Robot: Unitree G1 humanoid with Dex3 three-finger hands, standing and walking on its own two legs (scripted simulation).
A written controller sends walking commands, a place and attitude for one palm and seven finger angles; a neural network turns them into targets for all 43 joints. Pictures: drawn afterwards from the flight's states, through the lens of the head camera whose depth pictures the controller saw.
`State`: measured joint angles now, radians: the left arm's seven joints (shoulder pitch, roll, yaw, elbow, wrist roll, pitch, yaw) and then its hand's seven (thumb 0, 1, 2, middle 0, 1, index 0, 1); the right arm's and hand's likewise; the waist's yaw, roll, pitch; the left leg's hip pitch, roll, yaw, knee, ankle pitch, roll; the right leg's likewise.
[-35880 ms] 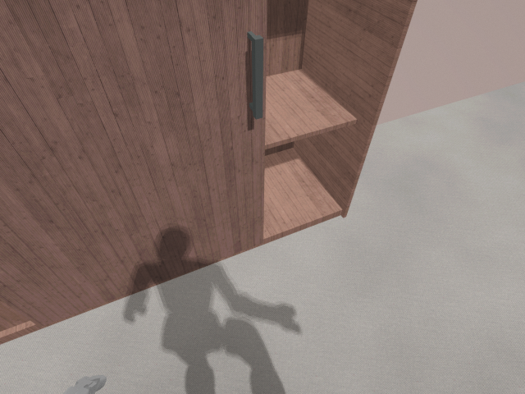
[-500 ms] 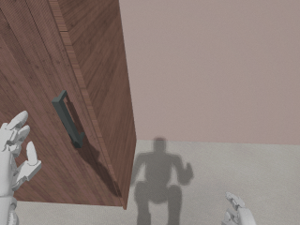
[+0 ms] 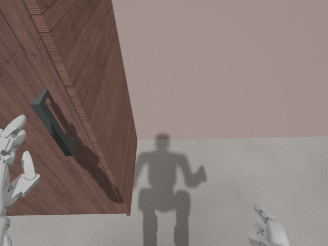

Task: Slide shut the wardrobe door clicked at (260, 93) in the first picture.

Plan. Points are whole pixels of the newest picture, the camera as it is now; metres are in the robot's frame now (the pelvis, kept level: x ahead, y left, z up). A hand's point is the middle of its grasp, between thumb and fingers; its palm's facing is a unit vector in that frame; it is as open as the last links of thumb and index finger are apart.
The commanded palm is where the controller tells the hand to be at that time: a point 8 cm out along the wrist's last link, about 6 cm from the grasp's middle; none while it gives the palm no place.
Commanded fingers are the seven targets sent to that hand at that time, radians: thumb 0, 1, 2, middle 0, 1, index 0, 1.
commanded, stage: step back with the hand held close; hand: left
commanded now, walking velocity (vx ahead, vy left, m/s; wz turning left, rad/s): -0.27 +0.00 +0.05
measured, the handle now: (58, 125) +0.37 +0.32 +0.09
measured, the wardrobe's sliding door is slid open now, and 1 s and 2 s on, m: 0.00 0.00 0.00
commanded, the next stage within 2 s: stop stepping back and stand still in 0.94 s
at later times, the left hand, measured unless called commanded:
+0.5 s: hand out of the picture +0.12 +0.33 +0.16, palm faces +0.48 -0.78 -0.42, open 7.4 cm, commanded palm +0.05 +0.36 +0.18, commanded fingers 0.00 0.90 0.90 -0.20 -0.30 -0.20 -0.30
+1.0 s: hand out of the picture -0.01 +0.42 +0.17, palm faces +0.47 -0.83 -0.30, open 7.4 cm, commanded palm -0.09 +0.46 +0.18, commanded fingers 0.00 0.90 0.90 -0.20 -0.30 -0.20 -0.30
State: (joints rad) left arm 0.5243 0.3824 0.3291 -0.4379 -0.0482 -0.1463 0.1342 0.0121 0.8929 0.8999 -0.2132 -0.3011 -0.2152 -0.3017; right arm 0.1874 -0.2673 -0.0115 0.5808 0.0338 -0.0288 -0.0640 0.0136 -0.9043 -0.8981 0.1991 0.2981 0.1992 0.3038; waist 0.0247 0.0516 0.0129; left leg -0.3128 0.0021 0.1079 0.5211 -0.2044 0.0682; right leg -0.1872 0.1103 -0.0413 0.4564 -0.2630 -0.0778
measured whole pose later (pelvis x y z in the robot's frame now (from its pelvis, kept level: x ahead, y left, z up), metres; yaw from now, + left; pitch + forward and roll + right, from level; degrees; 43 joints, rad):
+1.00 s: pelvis -0.23 +0.15 -0.04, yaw +1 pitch -2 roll -4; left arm 0.32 0.44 0.43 -0.62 -0.03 -0.25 0.16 0.01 0.89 0.90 -0.21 -0.30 -0.21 -0.30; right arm 0.11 -0.18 -0.01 0.65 -0.01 -0.14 -0.03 0.01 -0.90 -0.90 0.20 0.30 0.20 0.30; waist 0.04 -0.07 0.11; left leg -0.51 0.01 -0.12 0.83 -0.31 -0.05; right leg -0.48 0.01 0.10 1.08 -0.56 0.02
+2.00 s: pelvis -0.40 +0.20 -0.01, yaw +3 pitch -2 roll +0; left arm 0.46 0.35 0.33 -0.30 0.00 -0.16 0.13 0.01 0.89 0.90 -0.21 -0.30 -0.21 -0.30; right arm 0.23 -0.23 -0.01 0.70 0.00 -0.09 -0.01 0.01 -0.90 -0.90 0.20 0.30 0.20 0.30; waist 0.02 0.02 0.02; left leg -0.39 0.06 0.09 0.75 -0.37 0.02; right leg -0.31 -0.03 -0.12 0.58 -0.24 -0.04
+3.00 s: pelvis -0.37 +0.25 +0.01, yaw +2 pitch -2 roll +0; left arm 0.20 0.16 0.01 1.16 0.02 0.01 0.03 0.00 0.92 0.90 -0.20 -0.30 -0.20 -0.30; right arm 0.23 -0.16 -0.01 1.13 -0.02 0.01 -0.02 0.01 -0.91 -0.90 0.20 0.30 0.20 0.30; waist 0.00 -0.01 0.06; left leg -0.17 -0.03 0.09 0.38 -0.19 0.06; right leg -0.16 -0.05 0.03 0.39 -0.20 0.05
